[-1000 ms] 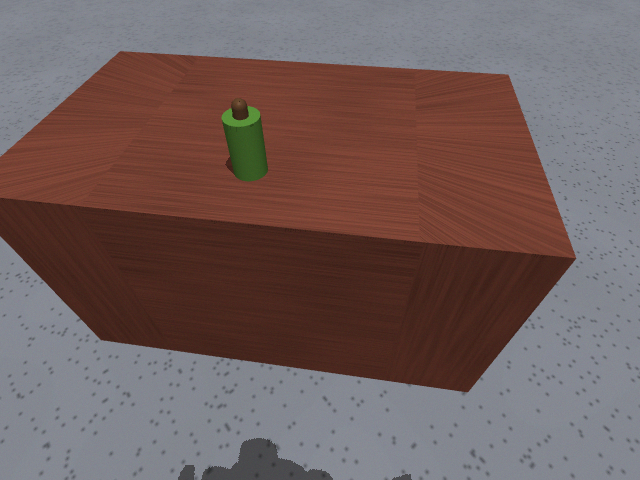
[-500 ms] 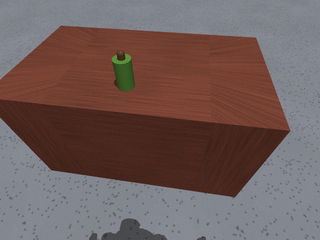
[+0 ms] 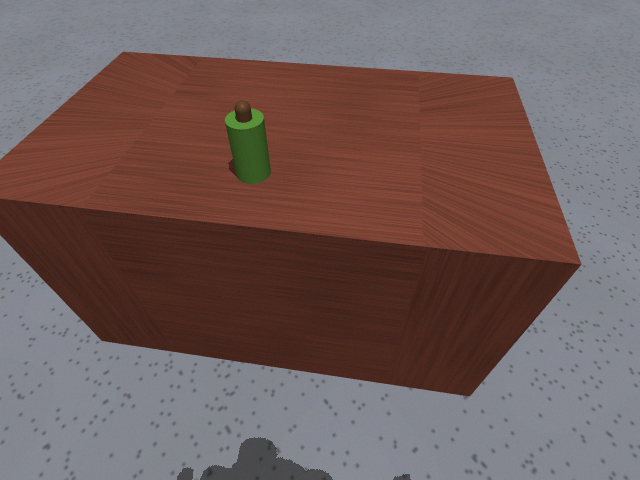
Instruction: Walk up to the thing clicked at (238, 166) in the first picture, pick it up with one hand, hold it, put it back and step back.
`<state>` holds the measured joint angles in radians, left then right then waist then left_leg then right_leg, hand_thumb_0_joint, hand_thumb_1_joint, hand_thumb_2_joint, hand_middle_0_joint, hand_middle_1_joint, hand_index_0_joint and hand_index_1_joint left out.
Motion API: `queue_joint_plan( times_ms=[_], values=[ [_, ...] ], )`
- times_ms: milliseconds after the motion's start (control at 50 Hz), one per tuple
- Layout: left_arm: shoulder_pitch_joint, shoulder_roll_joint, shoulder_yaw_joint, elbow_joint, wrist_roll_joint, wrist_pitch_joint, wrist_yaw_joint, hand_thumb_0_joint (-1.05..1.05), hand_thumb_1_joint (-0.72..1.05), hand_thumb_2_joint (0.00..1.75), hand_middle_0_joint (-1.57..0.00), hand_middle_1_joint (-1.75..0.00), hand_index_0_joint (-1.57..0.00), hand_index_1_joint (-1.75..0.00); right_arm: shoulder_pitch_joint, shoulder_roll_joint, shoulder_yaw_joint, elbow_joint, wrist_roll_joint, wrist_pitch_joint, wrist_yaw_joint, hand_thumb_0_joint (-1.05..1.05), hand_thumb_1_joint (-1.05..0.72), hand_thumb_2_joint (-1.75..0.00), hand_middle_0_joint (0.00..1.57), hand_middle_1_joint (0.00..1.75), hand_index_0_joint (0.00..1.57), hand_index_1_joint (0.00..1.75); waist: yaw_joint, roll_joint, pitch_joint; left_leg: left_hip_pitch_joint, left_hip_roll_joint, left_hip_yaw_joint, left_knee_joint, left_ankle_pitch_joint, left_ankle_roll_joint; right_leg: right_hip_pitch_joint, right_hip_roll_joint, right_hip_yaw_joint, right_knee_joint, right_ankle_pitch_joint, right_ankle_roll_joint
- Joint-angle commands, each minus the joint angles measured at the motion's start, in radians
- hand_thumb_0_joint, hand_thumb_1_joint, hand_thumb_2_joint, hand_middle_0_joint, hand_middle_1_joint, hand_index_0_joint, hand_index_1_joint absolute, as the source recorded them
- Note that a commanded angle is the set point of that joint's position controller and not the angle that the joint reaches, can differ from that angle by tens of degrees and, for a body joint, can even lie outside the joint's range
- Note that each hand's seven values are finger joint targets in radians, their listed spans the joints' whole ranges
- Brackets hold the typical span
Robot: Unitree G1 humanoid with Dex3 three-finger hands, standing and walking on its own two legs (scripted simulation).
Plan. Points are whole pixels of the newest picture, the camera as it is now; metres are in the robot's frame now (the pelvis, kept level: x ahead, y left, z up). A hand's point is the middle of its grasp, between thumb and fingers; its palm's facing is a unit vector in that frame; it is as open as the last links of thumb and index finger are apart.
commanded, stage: stand
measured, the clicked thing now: (248, 140) +0.73 +0.20 +0.00
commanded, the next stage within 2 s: walk up in 0.12 s
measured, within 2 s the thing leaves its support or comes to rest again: neither
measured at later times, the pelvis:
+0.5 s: pelvis -0.01 +0.01 -0.01, yaw +9 degrees
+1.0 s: pelvis +0.00 -0.01 -0.02, yaw +19 degrees
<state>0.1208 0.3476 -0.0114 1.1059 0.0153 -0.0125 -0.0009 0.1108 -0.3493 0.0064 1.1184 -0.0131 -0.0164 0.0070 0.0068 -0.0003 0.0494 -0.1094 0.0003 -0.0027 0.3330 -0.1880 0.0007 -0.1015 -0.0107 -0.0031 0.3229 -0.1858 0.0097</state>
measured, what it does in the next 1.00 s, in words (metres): steps on the spot, turning left: right foot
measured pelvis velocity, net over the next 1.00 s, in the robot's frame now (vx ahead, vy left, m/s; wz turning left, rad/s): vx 0.00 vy -0.01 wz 0.32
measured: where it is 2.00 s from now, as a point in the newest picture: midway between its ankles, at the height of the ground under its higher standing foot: outside the picture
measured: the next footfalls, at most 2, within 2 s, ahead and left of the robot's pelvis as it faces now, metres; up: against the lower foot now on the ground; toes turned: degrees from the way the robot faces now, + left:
right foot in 0.88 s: +0.08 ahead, -0.14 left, +0.00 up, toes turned +20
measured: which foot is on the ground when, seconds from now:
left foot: down 0.00-1.00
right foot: down 0.00-0.54, up 0.56-0.86, down 0.88-1.00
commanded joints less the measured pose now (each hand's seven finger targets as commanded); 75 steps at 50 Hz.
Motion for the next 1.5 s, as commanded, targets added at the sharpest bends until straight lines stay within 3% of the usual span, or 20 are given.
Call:
queue_joint_plan(
  times_ms=[0,220,280,300,340,480,500,540,580,640,840,880,920,980,1080,1120,1160,1280,1340,1480],
  values=[
    [-0.028,0.206,0.047,-0.053,-0.004,-0.021,0.011,0.00,0.90,0.90,-0.20,-0.30,-0.20,-0.30,-0.040,-0.208,-0.042,-0.060,0.006,-0.018,-0.016,0.00,-0.90,-0.90,0.20,0.30,0.20,0.30,-0.003,0.003,-0.061,0.015,0.125,-0.094,-0.054,0.143,0.026,-0.003,-0.116,0.084,-0.047,0.125,-0.030],
    [-0.036,0.235,0.109,-0.116,0.000,0.007,0.002,0.00,0.90,0.90,-0.20,-0.30,-0.20,-0.30,-0.007,-0.264,-0.098,-0.155,0.000,-0.005,-0.016,0.00,-0.90,-0.90,0.20,0.30,0.20,0.30,0.020,0.048,-0.074,-0.181,0.115,-0.205,0.045,0.159,0.083,0.033,-0.075,0.014,0.097,-0.079,-0.062],
    [-0.008,0.284,0.131,-0.125,0.008,0.008,0.001,0.00,0.90,0.90,-0.20,-0.30,-0.20,-0.30,-0.020,-0.224,-0.096,-0.185,0.000,0.000,-0.017,0.00,-0.90,-0.90,0.20,0.30,0.20,0.30,0.043,-0.085,-0.079,-0.284,-0.006,-0.063,0.276,0.063,0.031,0.085,-0.232,0.136,-0.024,-0.096,-0.163],
    [-0.043,0.312,0.139,-0.150,0.015,0.007,0.004,0.00,0.90,0.90,-0.20,-0.30,-0.20,-0.30,0.005,-0.217,-0.102,-0.194,-0.004,0.006,-0.019,0.00,-0.90,-0.90,0.20,0.30,0.20,0.30,0.037,-0.168,-0.072,-0.330,-0.033,-0.007,0.427,-0.209,0.018,0.072,-0.360,0.215,-0.062,-0.011,-0.243],
    [-0.061,0.311,0.149,-0.198,0.028,0.003,0.001,0.00,0.90,0.90,-0.20,-0.30,-0.20,-0.30,0.031,-0.242,-0.108,-0.223,-0.014,0.012,-0.015,0.00,-0.90,-0.90,0.20,0.30,0.20,0.30,0.031,-0.155,-0.038,-0.371,0.047,-0.033,0.535,-0.367,0.005,0.033,-0.471,0.252,-0.043,0.194,-0.308],
    [-0.102,0.286,0.130,-0.252,0.016,0.030,-0.014,0.00,0.90,0.90,-0.20,-0.30,-0.20,-0.30,0.198,-0.208,-0.116,-0.200,-0.008,-0.008,-0.004,0.00,-0.90,-0.90,0.20,0.30,0.20,0.30,-0.037,-0.151,-0.099,-0.095,-0.016,0.084,0.137,0.014,0.018,-0.038,-0.232,-0.080,0.274,0.175,-0.138],
    [-0.081,0.255,0.123,-0.257,0.010,0.042,-0.015,0.00,0.90,0.90,-0.20,-0.30,-0.20,-0.30,0.222,-0.234,-0.129,-0.189,-0.014,-0.015,-0.013,0.00,-0.90,-0.90,0.20,0.30,0.20,0.30,-0.041,-0.080,-0.109,-0.002,-0.005,0.037,0.072,0.078,0.029,-0.110,-0.188,-0.110,0.380,0.049,-0.103],
    [-0.025,0.168,0.104,-0.286,0.004,0.071,-0.020,0.00,0.90,0.90,-0.20,-0.30,-0.20,-0.30,0.208,-0.376,-0.157,-0.237,-0.038,-0.029,-0.037,0.00,-0.90,-0.90,0.20,0.30,0.20,0.30,-0.011,0.187,-0.100,0.041,0.331,-0.523,-0.025,0.221,0.188,-0.381,-0.022,-0.037,0.629,-0.434,-0.020],
    [-0.020,0.251,0.121,-0.263,-0.003,0.080,-0.014,0.00,0.90,0.90,-0.20,-0.30,-0.20,-0.30,0.099,-0.401,-0.159,-0.272,-0.021,-0.033,-0.046,0.00,-0.90,-0.90,0.20,0.30,0.20,0.30,-0.003,0.158,-0.031,-0.159,0.355,-0.564,-0.058,0.011,0.282,-0.291,-0.085,0.073,0.713,-0.426,-0.026],
    [0.021,0.231,0.128,-0.248,-0.011,0.072,-0.019,0.00,0.90,0.90,-0.20,-0.30,-0.20,-0.30,0.102,-0.307,-0.125,-0.286,-0.017,-0.043,-0.057,0.00,-0.90,-0.90,0.20,0.30,0.20,0.30,0.015,0.148,-0.073,-0.052,0.229,-0.305,0.073,0.282,0.197,-0.332,-0.087,0.077,0.643,-0.326,-0.036],
    [0.098,0.196,0.126,-0.206,-0.005,0.024,0.002,0.00,0.90,0.90,-0.20,-0.30,-0.20,-0.30,0.073,-0.271,-0.101,-0.323,0.006,-0.007,-0.046,0.00,-0.90,-0.90,0.20,0.30,0.20,0.30,0.033,0.122,-0.150,-0.153,0.127,-0.201,0.312,0.381,0.142,-0.016,0.000,-0.029,0.121,-0.065,-0.037],
    [0.097,0.293,0.142,-0.214,0.019,0.007,0.013,0.00,0.90,0.90,-0.20,-0.30,-0.20,-0.30,0.048,-0.208,-0.083,-0.347,0.028,-0.002,-0.042,0.00,-0.90,-0.90,0.20,0.30,0.20,0.30,0.037,-0.086,-0.128,-0.298,0.001,-0.130,0.475,0.158,0.061,0.032,-0.203,0.203,0.055,0.111,-0.112],
    [-0.041,0.364,0.148,-0.266,0.020,0.008,0.003,0.00,0.90,0.90,-0.20,-0.30,-0.20,-0.30,0.084,-0.235,-0.100,-0.315,0.015,0.009,-0.055,0.00,-0.90,-0.90,0.20,0.30,0.20,0.30,0.011,-0.254,-0.038,-0.264,-0.030,-0.068,0.659,-0.447,0.015,-0.209,-0.444,0.424,-0.003,0.127,-0.306],
    [-0.063,0.269,0.126,-0.270,0.022,0.004,0.001,0.00,0.90,0.90,-0.20,-0.30,-0.20,-0.30,0.088,-0.237,-0.104,-0.283,0.015,-0.002,-0.030,0.00,-0.90,-0.90,0.20,0.30,0.20,0.30,-0.013,-0.183,0.036,-0.257,-0.028,-0.048,0.543,-0.340,0.030,-0.190,-0.268,0.160,0.080,0.193,-0.207],
    [-0.001,0.257,0.117,-0.258,0.003,0.009,-0.004,0.00,0.90,0.90,-0.20,-0.30,-0.20,-0.30,0.151,-0.186,-0.090,-0.240,-0.001,-0.028,-0.025,0.00,-0.90,-0.90,0.20,0.30,0.20,0.30,-0.017,-0.188,-0.092,-0.037,-0.028,0.017,0.051,0.016,0.032,-0.083,-0.188,0.047,0.295,0.303,-0.112],
    [0.024,0.151,0.082,-0.277,-0.015,0.015,-0.005,0.00,0.90,0.90,-0.20,-0.30,-0.20,-0.30,0.118,-0.279,-0.112,-0.246,-0.022,-0.048,-0.034,0.00,-0.90,-0.90,0.20,0.30,0.20,0.30,0.005,0.089,-0.145,0.137,0.235,-0.383,0.029,0.288,0.108,-0.309,-0.067,-0.004,0.456,-0.100,-0.022],
    [0.026,0.210,0.093,-0.233,-0.015,0.026,0.008,0.00,0.90,0.90,-0.20,-0.30,-0.20,-0.30,0.021,-0.329,-0.114,-0.257,-0.003,-0.048,-0.031,0.00,-0.90,-0.90,0.20,0.30,0.20,0.30,0.008,0.132,-0.099,-0.098,0.339,-0.461,0.031,0.152,0.260,-0.176,-0.087,0.050,0.467,-0.395,-0.024],
    [0.056,0.238,0.095,-0.168,-0.010,-0.011,0.011,0.00,0.90,0.90,-0.20,-0.30,-0.20,-0.30,-0.031,-0.214,-0.068,-0.229,0.022,-0.028,-0.026,0.00,-0.90,-0.90,0.20,0.30,0.20,0.30,0.030,0.073,-0.118,-0.138,0.082,-0.115,0.200,0.243,0.038,0.026,-0.118,0.059,0.111,0.186,-0.058],
    [-0.056,0.256,0.082,-0.180,-0.006,-0.010,0.004,0.00,0.90,0.90,-0.20,-0.30,-0.20,-0.30,-0.005,-0.199,-0.062,-0.189,0.011,-0.014,-0.021,0.00,-0.90,-0.90,0.20,0.30,0.20,0.30,-0.016,0.022,-0.047,-0.106,0.064,-0.136,0.072,-0.072,0.030,-0.112,-0.153,0.103,0.073,-0.069,-0.065],
    [-0.055,0.233,0.076,-0.116,-0.009,-0.023,0.001,0.00,0.90,0.90,-0.20,-0.30,-0.20,-0.30,-0.043,-0.211,-0.054,-0.138,0.015,-0.023,-0.012,0.00,-0.90,-0.90,0.20,0.30,0.20,0.30,-0.001,-0.020,-0.077,-0.066,0.081,-0.130,0.062,0.130,0.029,-0.014,-0.131,0.054,0.018,0.070,-0.047]
  ],
)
